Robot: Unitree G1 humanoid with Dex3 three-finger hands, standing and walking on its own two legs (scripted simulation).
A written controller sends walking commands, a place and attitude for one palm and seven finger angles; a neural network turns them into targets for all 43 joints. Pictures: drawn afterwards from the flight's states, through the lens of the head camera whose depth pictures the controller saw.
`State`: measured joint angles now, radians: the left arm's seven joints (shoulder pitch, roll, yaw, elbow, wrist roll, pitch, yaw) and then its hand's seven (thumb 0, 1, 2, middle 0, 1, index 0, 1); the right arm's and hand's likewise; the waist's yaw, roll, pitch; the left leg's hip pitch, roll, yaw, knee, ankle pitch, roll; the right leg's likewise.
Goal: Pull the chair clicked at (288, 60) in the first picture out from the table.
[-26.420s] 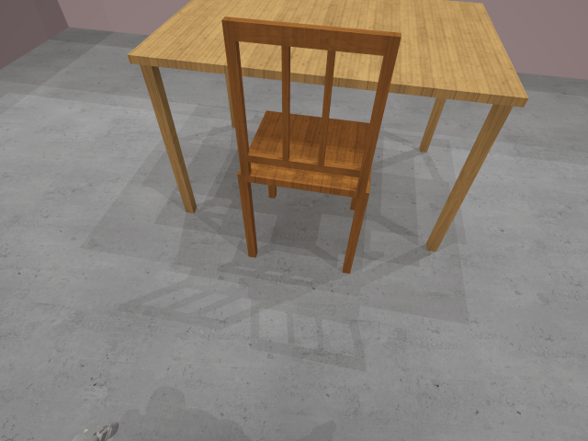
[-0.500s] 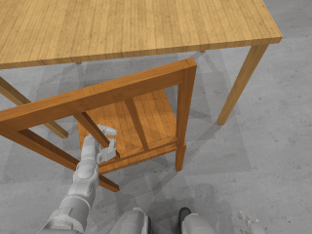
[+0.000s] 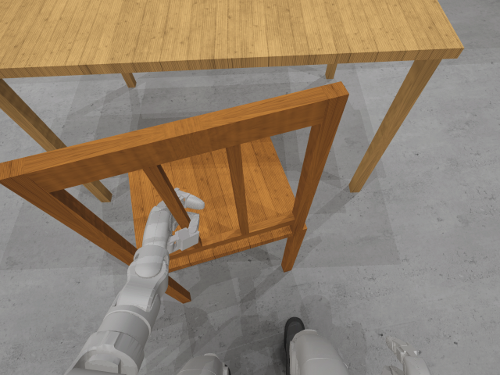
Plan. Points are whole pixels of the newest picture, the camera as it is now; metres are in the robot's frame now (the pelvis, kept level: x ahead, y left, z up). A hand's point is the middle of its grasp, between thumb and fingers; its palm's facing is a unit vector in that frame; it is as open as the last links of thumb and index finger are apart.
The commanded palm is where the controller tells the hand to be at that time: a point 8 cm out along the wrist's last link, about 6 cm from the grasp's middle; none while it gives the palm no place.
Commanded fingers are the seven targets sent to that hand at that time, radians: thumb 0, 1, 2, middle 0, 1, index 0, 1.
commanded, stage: step backward, pulling the chair out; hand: left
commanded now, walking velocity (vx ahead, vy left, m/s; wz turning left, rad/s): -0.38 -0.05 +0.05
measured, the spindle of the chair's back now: (179, 213) +0.37 +0.13 -0.04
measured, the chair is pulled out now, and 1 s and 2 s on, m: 0.21 0.31 0.50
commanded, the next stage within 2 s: none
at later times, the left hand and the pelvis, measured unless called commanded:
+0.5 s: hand (189, 250) +0.31 +0.11 -0.05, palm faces -0.05 -0.98 -0.19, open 5.1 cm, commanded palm +0.27 +0.17 -0.05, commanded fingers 0.00 0.90 0.90 -0.50 -1.45 -0.50 -1.45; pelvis -0.05 +0.01 +0.01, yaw +1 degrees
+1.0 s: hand (180, 295) +0.23 +0.12 -0.05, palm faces -0.06 -0.98 -0.19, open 5.1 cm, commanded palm +0.20 +0.17 -0.05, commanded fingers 0.00 0.90 0.90 -0.50 -1.45 -0.50 -1.45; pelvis -0.12 +0.02 +0.01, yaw +2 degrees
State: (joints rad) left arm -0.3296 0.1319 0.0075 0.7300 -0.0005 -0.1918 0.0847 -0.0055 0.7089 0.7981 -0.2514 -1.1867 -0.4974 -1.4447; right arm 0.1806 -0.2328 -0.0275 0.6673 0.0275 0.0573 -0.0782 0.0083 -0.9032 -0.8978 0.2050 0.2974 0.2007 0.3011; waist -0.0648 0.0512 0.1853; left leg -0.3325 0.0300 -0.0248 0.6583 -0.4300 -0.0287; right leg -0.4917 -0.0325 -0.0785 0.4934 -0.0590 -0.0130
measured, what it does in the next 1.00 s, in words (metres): walks backwards: right foot, then left foot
